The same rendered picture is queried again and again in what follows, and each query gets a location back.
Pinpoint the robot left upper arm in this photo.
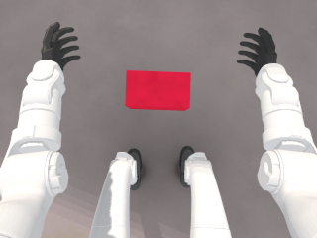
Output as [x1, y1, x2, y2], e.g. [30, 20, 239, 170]
[0, 150, 69, 238]

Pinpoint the carton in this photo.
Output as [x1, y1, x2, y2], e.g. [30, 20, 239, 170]
[125, 70, 191, 111]

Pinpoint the left robot forearm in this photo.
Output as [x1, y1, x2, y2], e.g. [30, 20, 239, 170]
[0, 59, 66, 197]

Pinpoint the right robot forearm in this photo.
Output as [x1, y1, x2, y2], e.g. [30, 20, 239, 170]
[255, 63, 317, 155]

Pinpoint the robot right shin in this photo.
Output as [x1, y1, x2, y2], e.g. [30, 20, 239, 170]
[187, 152, 212, 168]

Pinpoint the left robot hand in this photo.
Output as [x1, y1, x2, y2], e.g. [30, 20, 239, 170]
[41, 22, 81, 72]

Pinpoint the right robot hand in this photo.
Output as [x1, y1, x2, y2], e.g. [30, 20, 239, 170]
[237, 27, 277, 76]

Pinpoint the robot right upper arm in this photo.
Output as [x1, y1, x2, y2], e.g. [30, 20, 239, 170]
[257, 149, 317, 238]

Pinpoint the robot right thigh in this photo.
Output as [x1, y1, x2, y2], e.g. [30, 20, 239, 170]
[184, 157, 232, 238]

